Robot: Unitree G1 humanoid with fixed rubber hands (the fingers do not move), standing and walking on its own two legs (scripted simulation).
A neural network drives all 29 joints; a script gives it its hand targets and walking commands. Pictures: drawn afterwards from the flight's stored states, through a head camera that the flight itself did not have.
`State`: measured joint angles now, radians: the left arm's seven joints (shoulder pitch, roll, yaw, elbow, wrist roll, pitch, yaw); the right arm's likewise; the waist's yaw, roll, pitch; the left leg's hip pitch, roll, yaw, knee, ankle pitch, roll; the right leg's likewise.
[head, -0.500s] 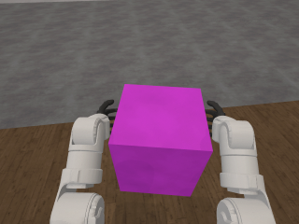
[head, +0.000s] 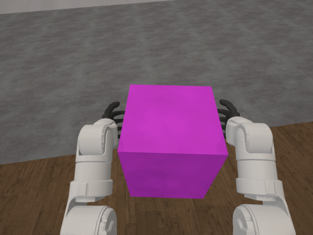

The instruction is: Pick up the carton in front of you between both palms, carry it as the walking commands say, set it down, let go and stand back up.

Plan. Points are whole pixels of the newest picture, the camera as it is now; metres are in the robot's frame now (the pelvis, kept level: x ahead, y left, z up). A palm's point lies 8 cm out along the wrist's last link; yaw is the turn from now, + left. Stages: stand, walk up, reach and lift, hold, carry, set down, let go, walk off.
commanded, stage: carry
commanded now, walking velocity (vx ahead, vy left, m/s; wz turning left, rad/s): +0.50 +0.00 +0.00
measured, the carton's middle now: (168, 144) +0.36 -0.01 +0.05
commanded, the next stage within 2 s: none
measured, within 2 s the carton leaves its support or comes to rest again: neither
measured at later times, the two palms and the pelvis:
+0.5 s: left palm (113, 74) +0.64 +0.18 +0.10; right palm (196, 69) +0.65 -0.12 +0.10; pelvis +0.30 +0.02 -0.03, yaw -2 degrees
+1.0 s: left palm (131, 42) +0.94 +0.14 +0.08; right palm (194, 40) +0.93 -0.15 +0.09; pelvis +0.58 +0.02 -0.05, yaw +0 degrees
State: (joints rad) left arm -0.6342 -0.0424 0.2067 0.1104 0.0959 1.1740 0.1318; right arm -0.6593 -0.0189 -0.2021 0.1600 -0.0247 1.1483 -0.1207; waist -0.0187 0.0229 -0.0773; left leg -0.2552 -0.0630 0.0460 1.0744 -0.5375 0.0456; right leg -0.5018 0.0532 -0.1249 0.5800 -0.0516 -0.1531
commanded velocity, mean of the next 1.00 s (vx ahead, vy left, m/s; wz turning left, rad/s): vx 0.50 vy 0.00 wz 0.00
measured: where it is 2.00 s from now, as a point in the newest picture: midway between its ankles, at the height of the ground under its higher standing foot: (163, 130)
